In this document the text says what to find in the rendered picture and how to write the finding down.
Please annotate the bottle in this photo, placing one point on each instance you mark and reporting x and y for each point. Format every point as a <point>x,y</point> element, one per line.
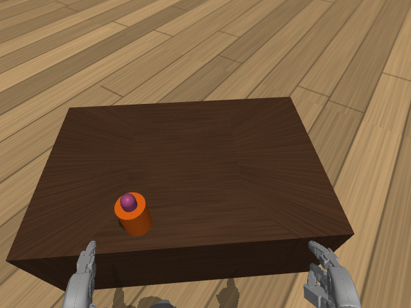
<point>132,211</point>

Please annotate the left robot hand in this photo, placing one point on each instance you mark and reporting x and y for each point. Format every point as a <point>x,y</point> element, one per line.
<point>81,285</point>

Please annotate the right robot hand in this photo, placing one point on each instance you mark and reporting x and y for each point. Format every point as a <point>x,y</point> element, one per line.
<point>336,287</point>

